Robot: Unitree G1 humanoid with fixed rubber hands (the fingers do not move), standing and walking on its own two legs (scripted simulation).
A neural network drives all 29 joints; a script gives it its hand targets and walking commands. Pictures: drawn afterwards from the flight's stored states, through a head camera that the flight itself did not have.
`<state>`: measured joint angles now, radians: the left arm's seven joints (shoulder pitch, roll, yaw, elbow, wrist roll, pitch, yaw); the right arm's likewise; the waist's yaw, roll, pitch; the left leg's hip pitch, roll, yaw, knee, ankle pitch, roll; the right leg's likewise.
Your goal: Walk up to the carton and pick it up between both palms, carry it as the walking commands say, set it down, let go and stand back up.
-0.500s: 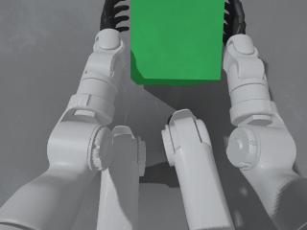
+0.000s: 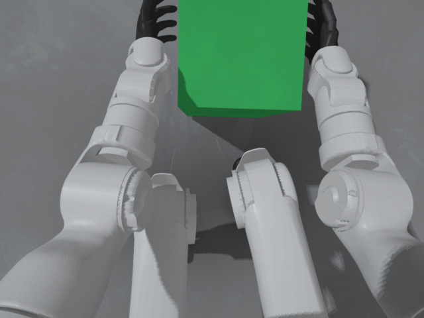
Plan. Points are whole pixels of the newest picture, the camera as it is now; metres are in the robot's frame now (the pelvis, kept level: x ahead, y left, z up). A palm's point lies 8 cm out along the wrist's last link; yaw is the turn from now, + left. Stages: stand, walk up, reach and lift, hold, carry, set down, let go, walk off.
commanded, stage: set down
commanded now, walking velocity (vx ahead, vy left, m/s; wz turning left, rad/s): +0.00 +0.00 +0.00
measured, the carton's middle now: (231, 42) +0.52 -0.13 -0.24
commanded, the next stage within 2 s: none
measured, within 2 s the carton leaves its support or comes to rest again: neither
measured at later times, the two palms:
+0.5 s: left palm (148, 38) +0.53 +0.01 -0.16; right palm (319, 48) +0.46 -0.25 -0.16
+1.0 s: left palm (140, 44) +0.53 +0.03 -0.18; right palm (342, 54) +0.45 -0.29 -0.18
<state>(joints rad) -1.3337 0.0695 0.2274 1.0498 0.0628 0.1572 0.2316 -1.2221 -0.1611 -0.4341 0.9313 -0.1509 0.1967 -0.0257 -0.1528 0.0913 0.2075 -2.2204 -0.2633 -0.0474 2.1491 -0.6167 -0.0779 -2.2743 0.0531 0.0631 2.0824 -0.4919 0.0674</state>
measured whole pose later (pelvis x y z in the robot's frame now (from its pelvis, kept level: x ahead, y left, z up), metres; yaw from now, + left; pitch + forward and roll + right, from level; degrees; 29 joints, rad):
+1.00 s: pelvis +0.00 -0.01 +0.00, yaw -1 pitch +40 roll +0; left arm -1.31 0.21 0.03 1.00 -0.08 0.06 0.18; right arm -1.24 -0.32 -0.31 1.11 0.10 -0.03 -0.04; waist -0.14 0.03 0.27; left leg -2.22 -0.18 -0.04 2.14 -0.61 -0.06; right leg -2.29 0.03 0.02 2.06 -0.47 0.03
